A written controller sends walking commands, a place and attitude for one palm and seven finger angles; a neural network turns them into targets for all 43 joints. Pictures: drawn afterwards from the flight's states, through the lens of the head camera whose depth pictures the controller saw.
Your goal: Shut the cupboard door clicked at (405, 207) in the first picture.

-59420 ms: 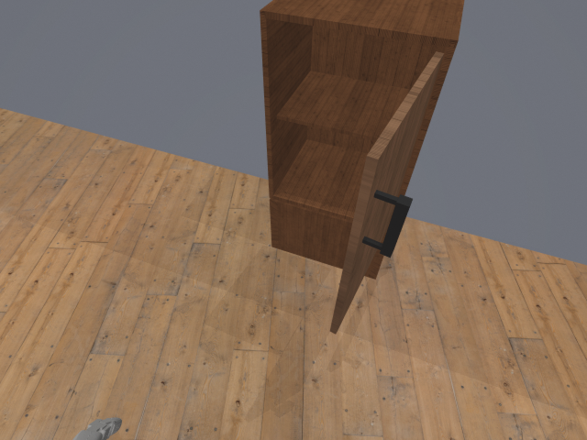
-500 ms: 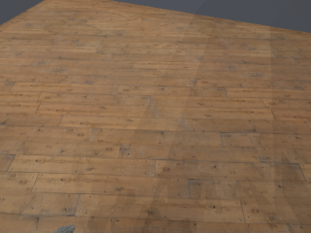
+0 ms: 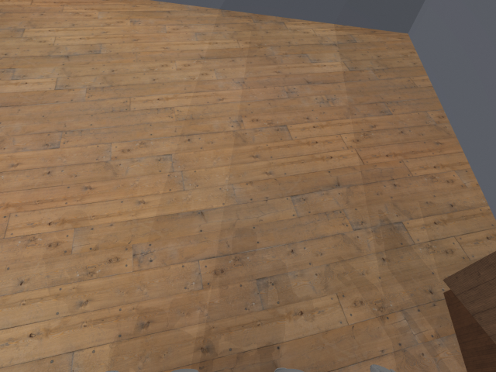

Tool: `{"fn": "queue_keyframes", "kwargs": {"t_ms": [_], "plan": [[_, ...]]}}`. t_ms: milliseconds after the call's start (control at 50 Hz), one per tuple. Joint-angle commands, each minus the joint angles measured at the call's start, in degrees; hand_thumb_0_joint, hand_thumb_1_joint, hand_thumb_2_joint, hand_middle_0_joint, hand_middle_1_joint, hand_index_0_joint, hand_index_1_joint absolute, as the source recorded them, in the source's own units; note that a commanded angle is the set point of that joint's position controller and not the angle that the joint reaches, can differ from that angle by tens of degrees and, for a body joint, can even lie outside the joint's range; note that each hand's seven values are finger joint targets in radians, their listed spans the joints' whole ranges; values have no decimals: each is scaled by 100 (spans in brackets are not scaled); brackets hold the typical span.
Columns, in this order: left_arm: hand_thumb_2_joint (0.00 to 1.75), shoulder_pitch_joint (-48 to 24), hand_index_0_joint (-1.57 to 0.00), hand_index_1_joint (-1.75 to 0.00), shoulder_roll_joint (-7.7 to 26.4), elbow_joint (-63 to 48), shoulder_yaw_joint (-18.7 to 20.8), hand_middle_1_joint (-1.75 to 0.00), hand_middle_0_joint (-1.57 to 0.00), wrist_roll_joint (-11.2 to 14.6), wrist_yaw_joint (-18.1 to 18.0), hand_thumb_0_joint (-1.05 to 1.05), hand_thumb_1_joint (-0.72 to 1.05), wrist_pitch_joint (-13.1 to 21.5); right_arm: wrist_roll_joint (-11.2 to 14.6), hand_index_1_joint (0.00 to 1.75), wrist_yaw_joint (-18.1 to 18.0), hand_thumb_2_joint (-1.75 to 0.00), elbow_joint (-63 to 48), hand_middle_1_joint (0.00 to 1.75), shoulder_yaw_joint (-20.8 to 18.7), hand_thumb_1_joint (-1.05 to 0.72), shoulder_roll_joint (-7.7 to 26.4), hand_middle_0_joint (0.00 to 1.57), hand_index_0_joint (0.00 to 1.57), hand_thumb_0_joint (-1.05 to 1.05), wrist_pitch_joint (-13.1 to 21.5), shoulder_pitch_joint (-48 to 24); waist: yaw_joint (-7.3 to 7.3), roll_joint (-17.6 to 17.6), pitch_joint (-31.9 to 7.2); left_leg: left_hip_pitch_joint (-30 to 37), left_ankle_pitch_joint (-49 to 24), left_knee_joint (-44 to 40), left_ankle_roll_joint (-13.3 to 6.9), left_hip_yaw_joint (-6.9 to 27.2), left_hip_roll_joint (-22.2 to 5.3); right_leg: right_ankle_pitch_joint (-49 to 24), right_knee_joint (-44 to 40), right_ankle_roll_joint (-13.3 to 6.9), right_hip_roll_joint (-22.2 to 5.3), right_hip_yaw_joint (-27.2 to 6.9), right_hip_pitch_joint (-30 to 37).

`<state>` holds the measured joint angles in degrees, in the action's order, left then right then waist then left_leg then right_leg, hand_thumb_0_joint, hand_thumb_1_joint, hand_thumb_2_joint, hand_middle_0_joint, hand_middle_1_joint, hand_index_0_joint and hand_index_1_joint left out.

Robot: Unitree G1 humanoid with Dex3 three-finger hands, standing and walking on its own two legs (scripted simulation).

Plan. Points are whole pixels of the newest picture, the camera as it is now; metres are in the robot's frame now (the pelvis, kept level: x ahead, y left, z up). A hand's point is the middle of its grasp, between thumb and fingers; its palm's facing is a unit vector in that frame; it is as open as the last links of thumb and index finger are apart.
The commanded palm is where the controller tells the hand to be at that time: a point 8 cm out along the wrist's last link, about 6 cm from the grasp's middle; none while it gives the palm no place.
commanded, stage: turn to face it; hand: left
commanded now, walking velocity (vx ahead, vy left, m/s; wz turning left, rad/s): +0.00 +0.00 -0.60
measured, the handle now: out of the picture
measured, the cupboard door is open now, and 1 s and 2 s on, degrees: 30 30 30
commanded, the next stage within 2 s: take the last steps up to it in 1.64 s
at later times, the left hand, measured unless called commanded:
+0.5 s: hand (183, 345) +0.17 +0.12 -0.14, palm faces -0.29 -0.91 -0.29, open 7.4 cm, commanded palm none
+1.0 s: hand (192, 313) +0.23 +0.12 -0.16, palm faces -0.51 -0.83 -0.23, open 7.4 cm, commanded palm none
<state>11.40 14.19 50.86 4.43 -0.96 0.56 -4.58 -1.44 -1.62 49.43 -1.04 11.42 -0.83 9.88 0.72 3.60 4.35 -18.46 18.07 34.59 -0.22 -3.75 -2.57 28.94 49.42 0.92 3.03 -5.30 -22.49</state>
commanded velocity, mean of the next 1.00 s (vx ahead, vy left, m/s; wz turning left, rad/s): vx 0.00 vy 0.00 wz -0.60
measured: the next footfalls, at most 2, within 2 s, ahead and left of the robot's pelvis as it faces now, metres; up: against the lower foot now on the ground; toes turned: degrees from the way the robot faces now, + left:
right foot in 0.34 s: +0.02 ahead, -0.14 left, +0.00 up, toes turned -19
left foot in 0.80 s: +0.16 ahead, +0.06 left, +0.00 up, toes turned -27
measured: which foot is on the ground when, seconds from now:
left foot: down 0.00-0.34, up 0.36-0.78, down 0.80-1.00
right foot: up 0.00-0.32, down 0.34-0.80, up 0.82-1.00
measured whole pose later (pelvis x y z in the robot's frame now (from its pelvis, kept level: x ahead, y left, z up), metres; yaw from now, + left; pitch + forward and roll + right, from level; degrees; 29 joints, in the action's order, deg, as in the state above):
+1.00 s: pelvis +0.05 -0.03 +0.01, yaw -35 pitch +1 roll -1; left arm 12.0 15.9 51.0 5.7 -1.2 2.0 -5.1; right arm -2.1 -1.9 48.2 -0.2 10.9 -1.4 10.2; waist 1.8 1.8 4.9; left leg -14.3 15.8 29.6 1.2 -7.1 -6.1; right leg 27.5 62.4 3.1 0.0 0.9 -27.2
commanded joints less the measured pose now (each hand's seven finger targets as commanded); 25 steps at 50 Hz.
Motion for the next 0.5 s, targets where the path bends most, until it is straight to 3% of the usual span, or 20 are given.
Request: {"fn": "queue_keyframes", "kwargs": {"t_ms": [0, 20, 60, 140, 200, 240, 260, 280, 300, 320, 340, 360, 380, 400, 420, 460, 480], "plan": [[90, -84, -20, -30, 578, -541, 219, -30, -20, -44, 92, 0, 90, 149, -51, 30, -128, -90, -430, 30, -259, -90, 1154, 20, 20, 0, 138, 290, -65, -1521, -522, 1007, -3077, -1527, -734, 1180, -1839, -6, 2062, 200, -403, 257, -981], [90, -79, -20, -30, 528, -535, 196, -30, -20, -27, 121, 0, 90, 119, -47, 30, -132, -90, -437, 30, -244, -90, 1086, 20, 20, 0, 129, 262, -59, -1495, -549, 1147, -3233, -1447, -683, 767, -1669, -172, 2005, 234, -436, 336, -968], [90, -123, -20, -30, 432, -559, 170, -30, -20, -20, 162, 0, 90, 107, -27, 30, -148, -90, -393, 30, -261, -90, 1069, 20, 20, 0, 125, 386, -119, -1467, -712, 1561, -3501, -1255, -673, 404, -1568, -249, 1674, 274, -466, 566, -998], [90, -529, -20, -30, 277, -679, 112, -30, -20, -12, 187, 0, 90, 98, -35, 30, -98, -90, -195, 30, -350, -90, 1157, 20, 20, 0, 94, 724, -319, -1448, -710, 1711, -3414, -1191, -705, 101, -1713, -269, 626, 249, -512, 816, -716], [90, -575, -20, -30, 247, -687, 80, -30, -20, -21, 191, 0, 90, 142, -42, 30, -49, -90, -125, 30, -406, -90, 1247, 20, 20, 0, 66, 718, -353, -1654, -683, 1620, -3504, -975, -655, -122, -1761, -339, -223, 159, -403, 1062, -286], [90, -423, -20, -30, 279, -649, 82, -30, -20, -14, 180, 0, 90, 177, -33, 30, -21, -90, -134, 30, -446, -90, 1333, 20, 20, 0, 55, 590, -257, -1710, -697, 1477, -3340, -763, -566, -215, -1833, -552, -848, 61, -356, 1134, 120], [90, -232, -20, -30, 344, -597, 94, -30, -20, -22, 173, 0, 90, 207, -17, 30, -4, -90, -143, 30, -457, -90, 1329, 20, 20, 0, 43, 514, -139, -1571, -712, 1328, -3155, -477, -413, -353, -1767, -1003, -1386, 10, -309, 1186, 490], [90, 168, -20, -30, 459, -478, 136, -30, -20, -23, 162, 0, 90, 240, 15, 30, 11, -90, -183, 30, -470, -90, 1350, 20, 20, 0, 34, 343, 117, -1368, -832, 960, -2724, 84, -182, -567, -1612, -1766, -2106, -67, -313, 1165, 1184], [90, 687, -20, -30, 946, -314, 217, -30, -20, -71, 111, 0, 90, 314, 88, 30, 51, -90, -277, 30, -446, -90, 1123, 20, 20, 0, 22, 300, 370, -201, -1081, 144, -1629, 1207, 148, -834, -1190, -2834, -2719, -335, -1015, 247, 2161], [90, 943, -20, -30, 1563, -224, 345, -30, -20, -86, 10, 0, 90, 370, 88, 30, 75, -90, -591, 30, -302, -90, 638, 20, 20, 0, 7, -48, 510, 1548, -857, -1535, 1843, 2607, 466, -803, -200, -5099, -2864, -1007, -2362, -1792, 2575], [90, 993, -20, -30, 1614, -209, 317, -30, -20, 7, -65, 0, 90, 333, 85, 30, 3, -90, -631, 30, -289, -90, 841, 20, 20, 0, -101, -103, 495, 1286, -837, -1602, 1997, 3301, 412, 126, -274, -4984, -2967, -1417, -2676, -1877, 2066], [90, 641, -20, -30, 1332, -300, 297, -30, -20, 4, -126, 0, 90, 310, 84, 30, -4, -90, -551, 30, -317, -90, 810, 20, 20, 0, -156, -113, 322, 860, -512, -1711, 1471, 3552, 372, 381, -404, -4039, -3117, -1377, -2394, -1597, 1707], [90, 187, -20, -30, 1202, -426, 285, -30, -20, -20, -149, 0, 90, 306, 74, 30, -10, -90, -462, 30, -322, -90, 760, 20, 20, 0, -129, -86, 174, 1188, -403, -1929, 1163, 3573, 399, 438, -440, -3408, -3178, -1323, -2149, -1599, 1646], [90, -69, -20, -30, 1036, -513, 204, -30, -20, 0, -139, 0, 90, 302, 57, 30, 17, -90, -389, 30, -341, -90, 881, 20, 20, 0, -130, -130, 92, 923, -243, -1782, 746, 3563, 443, 470, -471, -3229, -3169, -1193, -1897, -1226, 1355], [90, -203, -20, -30, 907, -564, 161, -30, -20, -1, -138, 0, 90, 334, 35, 30, 46, -90, -332, 30, -337, -90, 864, 20, 20, 0, -126, -7, -39, 868, -331, -1621, 488, 3405, 477, 462, -459, -3394, -3107, -1110, -1729, -927, 1253], [90, -190, -20, -30, 890, -558, 155, -30, -20, -17, -131, 0, 90, 383, 45, 30, 73, -90, -232, 30, -326, -90, 772, 20, 20, 0, -122, 170, -124, 474, -590, -1357, 263, 3065, 520, 369, -343, -3748, -2952, -1045, -1543, -667, 1369], [90, -77, -20, -30, 894, -550, 162, -30, -20, -17, -126, 0, 90, 395, 38, 30, 70, -90, -220, 30, -318, -90, 725, 20, 20, 0, -121, 174, -74, 359, -722, -1315, 262, 2854, 541, 330, -285, -3888, -2890, -1070, -1509, -689, 1493]]}}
